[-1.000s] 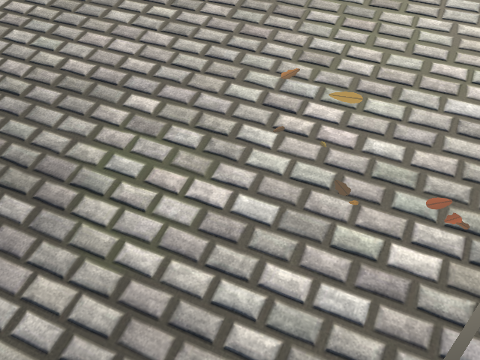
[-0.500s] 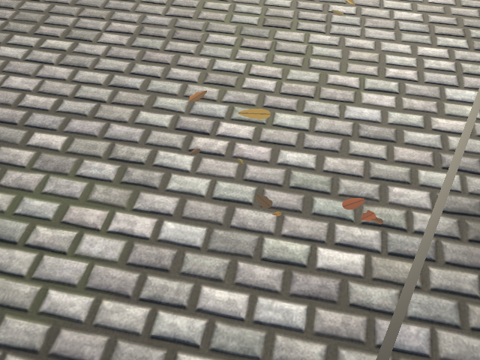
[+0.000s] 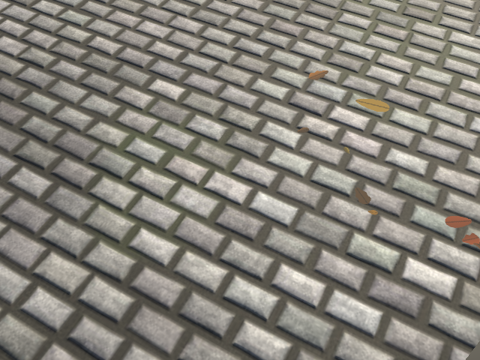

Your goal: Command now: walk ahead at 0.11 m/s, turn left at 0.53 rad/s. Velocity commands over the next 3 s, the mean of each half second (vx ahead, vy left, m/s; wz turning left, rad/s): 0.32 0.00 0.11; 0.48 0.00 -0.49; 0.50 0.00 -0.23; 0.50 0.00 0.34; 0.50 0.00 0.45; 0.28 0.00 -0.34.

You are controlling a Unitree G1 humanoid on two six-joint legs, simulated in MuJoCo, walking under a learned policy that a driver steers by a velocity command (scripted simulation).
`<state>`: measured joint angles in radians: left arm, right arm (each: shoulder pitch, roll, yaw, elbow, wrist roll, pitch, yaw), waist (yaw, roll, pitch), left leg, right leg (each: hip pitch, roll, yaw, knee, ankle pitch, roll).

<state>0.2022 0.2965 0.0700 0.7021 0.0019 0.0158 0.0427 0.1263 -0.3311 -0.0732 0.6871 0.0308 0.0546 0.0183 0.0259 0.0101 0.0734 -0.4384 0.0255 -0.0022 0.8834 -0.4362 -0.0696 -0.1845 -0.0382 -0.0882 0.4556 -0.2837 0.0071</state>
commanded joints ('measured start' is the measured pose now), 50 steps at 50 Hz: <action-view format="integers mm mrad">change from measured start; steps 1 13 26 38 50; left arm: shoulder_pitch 2 -48 -248 15 112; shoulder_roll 211 115 30 121 169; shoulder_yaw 60 26 -24 21 40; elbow -58 -56 -135 -114 -47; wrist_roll -18 -16 -29 -6 -34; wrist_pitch -8 -91 -108 -85 -66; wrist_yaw -7 -63 -126 -64 -31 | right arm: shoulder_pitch -46 161 275 153 -36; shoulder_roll -71 -98 -123 -107 -95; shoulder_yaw -11 -4 -11 14 12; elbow -107 -43 65 -70 -125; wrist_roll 5 -43 -27 -36 -16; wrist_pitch -8 -131 -120 -181 -176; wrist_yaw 17 -19 -33 -15 -8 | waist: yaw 23 -52 -126 -43 9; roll -163 91 47 -22 -125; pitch -134 -17 55 -90 -91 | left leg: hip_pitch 62 385 556 -199 35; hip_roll -7 197 218 84 4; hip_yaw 70 -260 74 -98 -94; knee -159 -745 -705 311 -346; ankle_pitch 42 203 728 118 440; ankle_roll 23 279 214 57 8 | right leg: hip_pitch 82 -587 -541 38 -49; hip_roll -246 -85 12 -126 -86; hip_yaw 141 124 40 471 457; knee -121 596 108 -244 -96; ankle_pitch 245 153 296 217 64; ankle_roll -205 2 -50 -322 -187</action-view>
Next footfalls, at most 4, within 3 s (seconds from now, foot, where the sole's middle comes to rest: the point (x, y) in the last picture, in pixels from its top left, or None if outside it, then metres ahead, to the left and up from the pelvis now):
0.10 left None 0.04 0.13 -0.78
0.62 right None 0.40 -0.05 -0.78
1.06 left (212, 269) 0.70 0.13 -0.78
1.58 right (318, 227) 0.85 -0.20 -0.78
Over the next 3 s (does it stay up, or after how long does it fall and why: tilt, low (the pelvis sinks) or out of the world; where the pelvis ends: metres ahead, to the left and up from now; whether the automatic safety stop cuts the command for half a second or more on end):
stays up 1.43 -0.15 0.00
